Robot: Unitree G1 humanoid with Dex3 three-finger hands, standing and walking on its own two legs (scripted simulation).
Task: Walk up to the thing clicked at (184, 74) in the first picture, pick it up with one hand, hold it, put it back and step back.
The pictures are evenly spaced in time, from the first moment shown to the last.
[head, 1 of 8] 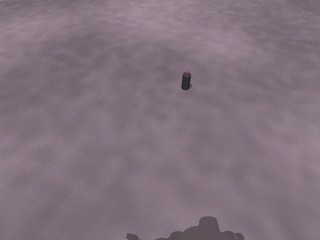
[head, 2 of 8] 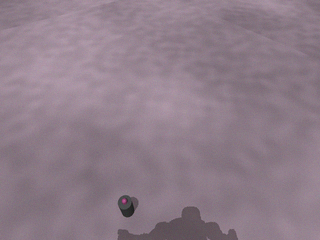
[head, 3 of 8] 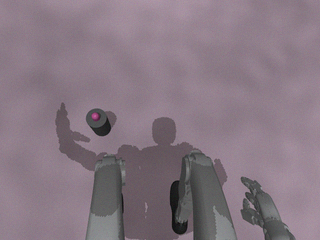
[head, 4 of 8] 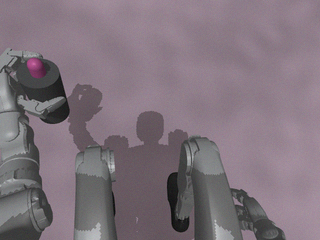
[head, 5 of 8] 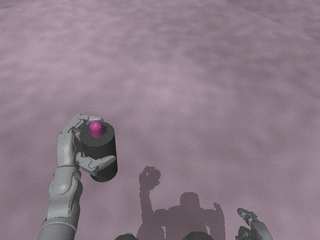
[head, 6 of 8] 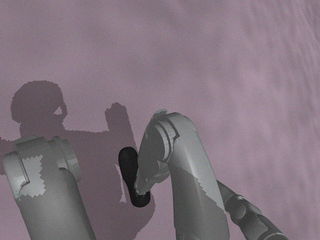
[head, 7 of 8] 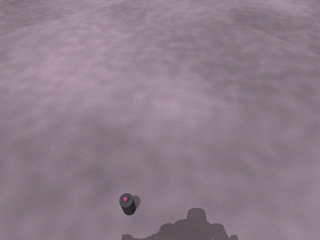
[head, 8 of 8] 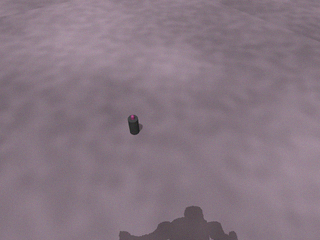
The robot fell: no
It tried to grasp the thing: yes
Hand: left
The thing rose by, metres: 0.69
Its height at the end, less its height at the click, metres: +0.00
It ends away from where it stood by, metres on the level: 0.02
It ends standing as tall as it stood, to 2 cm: yes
